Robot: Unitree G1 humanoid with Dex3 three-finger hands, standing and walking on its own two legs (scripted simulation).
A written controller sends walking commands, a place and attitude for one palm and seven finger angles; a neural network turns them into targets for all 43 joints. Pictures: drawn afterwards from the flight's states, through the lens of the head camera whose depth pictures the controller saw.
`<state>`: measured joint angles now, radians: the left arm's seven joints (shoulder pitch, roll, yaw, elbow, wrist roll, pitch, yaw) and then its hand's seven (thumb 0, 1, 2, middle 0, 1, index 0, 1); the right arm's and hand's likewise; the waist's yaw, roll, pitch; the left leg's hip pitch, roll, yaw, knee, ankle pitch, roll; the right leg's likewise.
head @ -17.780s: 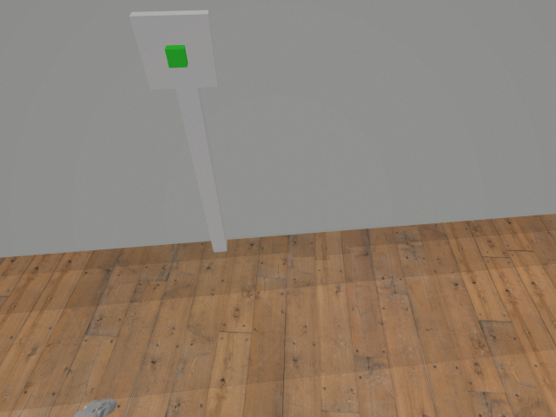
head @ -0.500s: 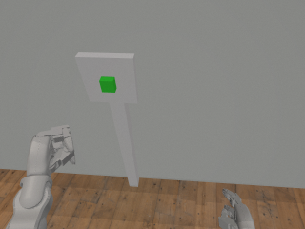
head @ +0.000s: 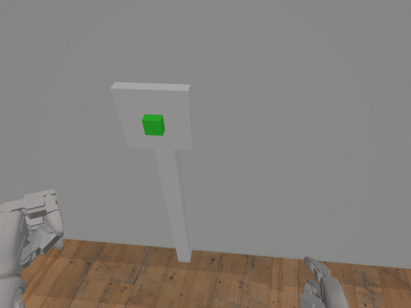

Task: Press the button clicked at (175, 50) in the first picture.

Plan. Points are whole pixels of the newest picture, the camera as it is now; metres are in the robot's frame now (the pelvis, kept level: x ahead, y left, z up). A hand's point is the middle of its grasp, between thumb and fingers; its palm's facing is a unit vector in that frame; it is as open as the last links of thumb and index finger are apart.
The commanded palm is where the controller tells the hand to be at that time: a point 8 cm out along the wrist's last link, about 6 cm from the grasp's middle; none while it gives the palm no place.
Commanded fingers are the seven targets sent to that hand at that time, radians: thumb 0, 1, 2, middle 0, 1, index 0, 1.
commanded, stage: draw the hand back to the body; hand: left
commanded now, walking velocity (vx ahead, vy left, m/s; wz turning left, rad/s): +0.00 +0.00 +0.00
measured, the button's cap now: (154, 124) +0.49 +0.19 +0.11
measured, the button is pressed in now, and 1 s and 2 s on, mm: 0 0 0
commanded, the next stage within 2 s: step back with the hand held close in 0.20 s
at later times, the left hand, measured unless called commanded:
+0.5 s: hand (65, 228) +0.18 +0.24 +0.15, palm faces +0.35 -0.83 -0.44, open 3.1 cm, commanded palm +0.12 +0.27 +0.17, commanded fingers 0.00 0.90 0.90 -1.30 -1.50 -1.30 -1.50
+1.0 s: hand (14, 283) +0.10 +0.27 +0.14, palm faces +0.34 -0.81 -0.47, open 3.1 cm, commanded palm +0.04 +0.30 +0.17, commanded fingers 0.00 0.90 0.90 -1.30 -1.50 -1.30 -1.50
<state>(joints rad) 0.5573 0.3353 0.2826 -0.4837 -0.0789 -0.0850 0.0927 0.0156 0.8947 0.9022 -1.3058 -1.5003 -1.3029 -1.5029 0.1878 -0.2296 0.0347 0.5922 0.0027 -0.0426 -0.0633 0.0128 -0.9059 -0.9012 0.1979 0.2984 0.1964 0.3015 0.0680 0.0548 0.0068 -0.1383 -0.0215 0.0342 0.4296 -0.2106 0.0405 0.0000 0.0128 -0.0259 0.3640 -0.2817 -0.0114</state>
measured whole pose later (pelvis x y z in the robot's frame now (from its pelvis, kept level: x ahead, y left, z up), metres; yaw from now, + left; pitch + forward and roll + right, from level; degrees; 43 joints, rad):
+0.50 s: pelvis -0.01 -0.01 +0.00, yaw +0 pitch -1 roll -1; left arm 0.57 0.35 0.32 -0.47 -0.06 -0.12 0.09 0.01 0.89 0.90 -1.31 -1.50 -1.30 -1.50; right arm 0.18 -0.24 0.02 0.56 0.01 0.03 -0.06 0.01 -0.91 -0.90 0.20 0.30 0.20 0.30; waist 0.03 0.06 0.01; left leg -0.24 0.00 0.03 0.46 -0.20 0.03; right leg -0.09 0.04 -0.03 0.37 -0.26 -0.02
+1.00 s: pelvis -0.08 +0.02 -0.01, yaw +1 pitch +0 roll -3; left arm 0.63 0.39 0.36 -0.57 -0.03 -0.20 0.12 0.01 0.89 0.90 -1.31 -1.50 -1.30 -1.50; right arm 0.21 -0.22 0.01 0.51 0.01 0.00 -0.07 0.01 -0.91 -0.90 0.20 0.30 0.20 0.30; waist 0.00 0.03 0.03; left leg -0.42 -0.01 0.03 0.55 -0.16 0.07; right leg -0.30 0.03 -0.02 0.53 -0.27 0.01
